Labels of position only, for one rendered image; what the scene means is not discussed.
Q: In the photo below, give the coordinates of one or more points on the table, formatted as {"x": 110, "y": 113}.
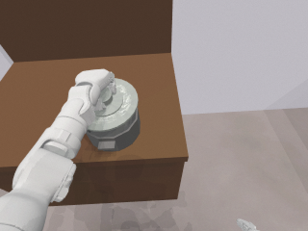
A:
{"x": 50, "y": 43}

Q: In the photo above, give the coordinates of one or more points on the left robot hand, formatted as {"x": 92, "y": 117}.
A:
{"x": 103, "y": 78}

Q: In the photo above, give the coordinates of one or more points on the pot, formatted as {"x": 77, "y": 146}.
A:
{"x": 118, "y": 138}

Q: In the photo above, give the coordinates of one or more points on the knob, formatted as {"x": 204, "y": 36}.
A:
{"x": 106, "y": 96}

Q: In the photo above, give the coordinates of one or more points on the left robot forearm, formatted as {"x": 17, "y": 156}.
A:
{"x": 64, "y": 136}

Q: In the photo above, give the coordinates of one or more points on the right robot hand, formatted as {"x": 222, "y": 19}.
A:
{"x": 245, "y": 225}

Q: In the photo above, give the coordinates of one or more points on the left robot upper arm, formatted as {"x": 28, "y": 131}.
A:
{"x": 45, "y": 179}

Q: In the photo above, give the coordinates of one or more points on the lid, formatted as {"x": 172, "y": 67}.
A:
{"x": 119, "y": 111}

